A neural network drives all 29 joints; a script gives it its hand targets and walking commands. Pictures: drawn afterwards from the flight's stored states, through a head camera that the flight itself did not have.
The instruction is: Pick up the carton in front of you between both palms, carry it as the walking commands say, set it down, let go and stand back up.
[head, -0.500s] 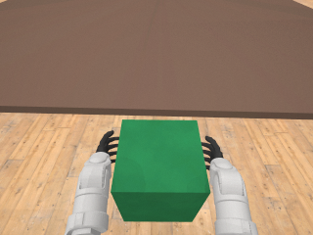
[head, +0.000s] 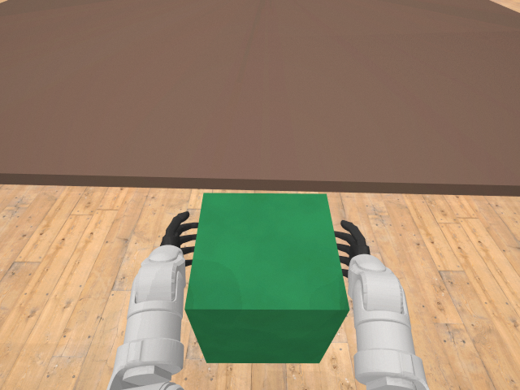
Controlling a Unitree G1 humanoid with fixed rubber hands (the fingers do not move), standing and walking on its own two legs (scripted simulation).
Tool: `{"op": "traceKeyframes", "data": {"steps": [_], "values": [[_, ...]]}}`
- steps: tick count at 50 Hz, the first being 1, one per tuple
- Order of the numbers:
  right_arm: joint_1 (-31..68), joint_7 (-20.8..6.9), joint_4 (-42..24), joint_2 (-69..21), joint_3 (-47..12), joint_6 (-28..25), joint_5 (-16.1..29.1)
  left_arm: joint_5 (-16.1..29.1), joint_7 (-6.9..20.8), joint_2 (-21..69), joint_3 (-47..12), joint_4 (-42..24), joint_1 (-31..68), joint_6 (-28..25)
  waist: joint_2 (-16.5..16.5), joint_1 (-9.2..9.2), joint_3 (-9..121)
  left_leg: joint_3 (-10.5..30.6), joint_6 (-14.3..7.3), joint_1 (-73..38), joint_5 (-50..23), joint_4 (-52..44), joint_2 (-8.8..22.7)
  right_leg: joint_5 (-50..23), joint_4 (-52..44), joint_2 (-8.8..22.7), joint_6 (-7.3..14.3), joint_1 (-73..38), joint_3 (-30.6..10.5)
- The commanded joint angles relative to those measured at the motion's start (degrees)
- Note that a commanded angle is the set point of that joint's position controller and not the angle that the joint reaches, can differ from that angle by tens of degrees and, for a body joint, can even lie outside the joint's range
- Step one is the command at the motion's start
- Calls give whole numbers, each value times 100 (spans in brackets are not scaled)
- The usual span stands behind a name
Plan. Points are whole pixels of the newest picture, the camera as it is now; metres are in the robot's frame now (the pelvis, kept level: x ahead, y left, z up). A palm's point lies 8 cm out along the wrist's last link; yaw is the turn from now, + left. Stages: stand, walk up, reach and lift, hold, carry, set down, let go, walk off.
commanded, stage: hold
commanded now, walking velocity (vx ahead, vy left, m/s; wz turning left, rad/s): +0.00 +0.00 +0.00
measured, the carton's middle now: (264, 282) +0.30 +0.00 -0.02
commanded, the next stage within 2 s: carry in 0.72 s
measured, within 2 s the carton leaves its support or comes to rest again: neither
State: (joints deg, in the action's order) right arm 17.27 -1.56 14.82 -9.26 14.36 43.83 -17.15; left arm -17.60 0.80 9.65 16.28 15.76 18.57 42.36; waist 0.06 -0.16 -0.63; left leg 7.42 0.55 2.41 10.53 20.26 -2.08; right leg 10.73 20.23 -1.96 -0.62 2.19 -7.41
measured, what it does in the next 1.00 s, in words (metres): shifts its weight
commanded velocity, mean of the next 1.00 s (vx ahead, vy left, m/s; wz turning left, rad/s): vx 0.16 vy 0.00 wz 0.00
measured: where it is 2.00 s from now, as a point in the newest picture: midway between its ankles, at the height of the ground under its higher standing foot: (251, 321)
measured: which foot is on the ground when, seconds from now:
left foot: down 0.00-1.00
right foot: down 0.00-0.98, up 1.00-1.00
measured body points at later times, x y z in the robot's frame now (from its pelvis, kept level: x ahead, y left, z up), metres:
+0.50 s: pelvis +0.01 +0.00 +0.00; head -0.04 +0.00 +0.45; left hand +0.31 +0.15 +0.05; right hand +0.30 -0.15 +0.04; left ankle +0.02 +0.13 -0.75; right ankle +0.01 -0.13 -0.75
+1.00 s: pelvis +0.05 +0.01 -0.02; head +0.01 +0.02 +0.43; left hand +0.35 +0.17 +0.06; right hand +0.34 -0.14 +0.06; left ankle +0.02 +0.14 -0.75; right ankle +0.01 -0.13 -0.74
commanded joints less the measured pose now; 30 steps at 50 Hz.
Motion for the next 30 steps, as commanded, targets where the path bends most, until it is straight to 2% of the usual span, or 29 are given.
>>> {"op": "traceKeyframes", "data": {"steps": [1,16,30], "values": [[2896,-1254,-142,-5058,-2992,-202,1458,1459,1369,5176,-3050,162,2531,-21,-7,7,1089,-386,46,-115,-550,-353,-316,-576,-341,-325,-31,-171,374],[2528,-1207,-411,-4998,-3076,-157,1518,1521,1329,5110,-3154,-122,2174,20,3,8,1137,-350,58,-236,-1023,-361,-334,-1070,-350,-345,-60,-318,335],[2578,-1214,-410,-4988,-3077,-157,1514,1516,1331,5110,-3151,-111,2223,17,-3,3,1083,-348,43,-183,-852,-359,-328,-888,-353,-339,-51,-262,345]]}}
